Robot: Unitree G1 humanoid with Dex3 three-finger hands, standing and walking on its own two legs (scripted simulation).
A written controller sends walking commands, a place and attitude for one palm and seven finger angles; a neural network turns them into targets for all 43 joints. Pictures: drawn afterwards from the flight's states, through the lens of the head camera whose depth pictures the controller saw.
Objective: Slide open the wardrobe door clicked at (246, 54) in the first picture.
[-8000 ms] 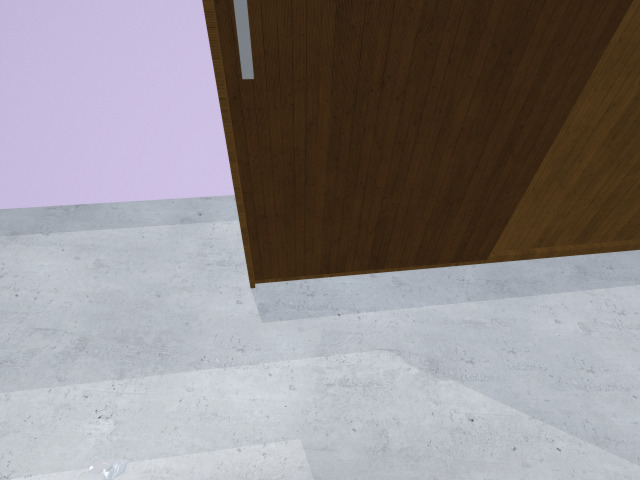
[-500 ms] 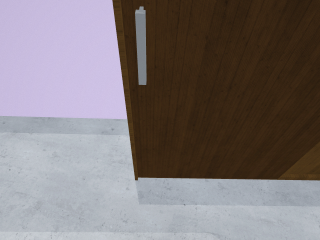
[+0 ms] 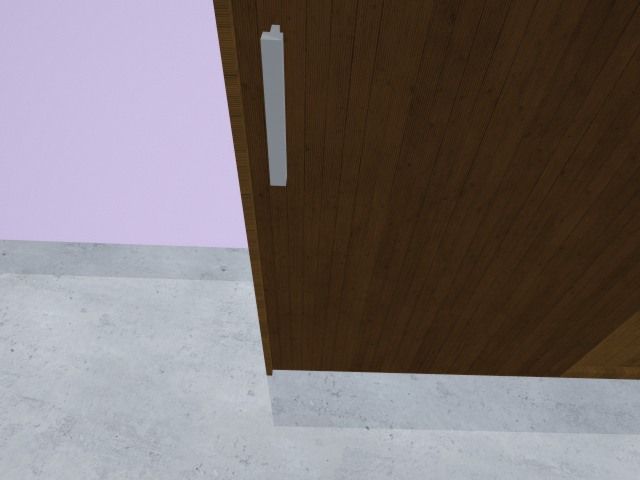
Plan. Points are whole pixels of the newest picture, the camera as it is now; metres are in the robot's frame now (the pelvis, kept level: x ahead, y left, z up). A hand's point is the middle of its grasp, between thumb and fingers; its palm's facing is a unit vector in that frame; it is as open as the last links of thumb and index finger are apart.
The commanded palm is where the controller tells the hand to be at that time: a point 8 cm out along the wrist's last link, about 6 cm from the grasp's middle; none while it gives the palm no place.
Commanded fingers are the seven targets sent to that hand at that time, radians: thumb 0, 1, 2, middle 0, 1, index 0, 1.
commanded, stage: shuffle to correct the standing spot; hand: left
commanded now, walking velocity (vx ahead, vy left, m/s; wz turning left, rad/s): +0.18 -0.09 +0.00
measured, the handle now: (277, 111) +0.55 +0.10 +0.20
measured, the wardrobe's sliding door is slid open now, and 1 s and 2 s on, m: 0.00 0.00 0.00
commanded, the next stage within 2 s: come to a stop and stand still in 0.40 s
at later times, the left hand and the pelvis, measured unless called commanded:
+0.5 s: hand (210, 475) +0.17 +0.17 -0.18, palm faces -0.02 -0.99 -0.16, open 7.2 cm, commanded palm none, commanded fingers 0.00 0.90 0.90 -0.20 -0.30 -0.20 -0.30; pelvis +0.13 -0.02 +0.00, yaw +1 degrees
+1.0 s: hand (247, 441) +0.22 +0.12 -0.18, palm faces +0.13 -0.98 -0.17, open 7.3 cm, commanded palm none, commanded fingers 0.00 0.90 0.90 -0.20 -0.30 -0.20 -0.30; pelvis +0.13 -0.06 -0.01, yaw +5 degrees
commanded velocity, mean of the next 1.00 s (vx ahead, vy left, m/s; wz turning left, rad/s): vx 0.00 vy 0.00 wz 0.00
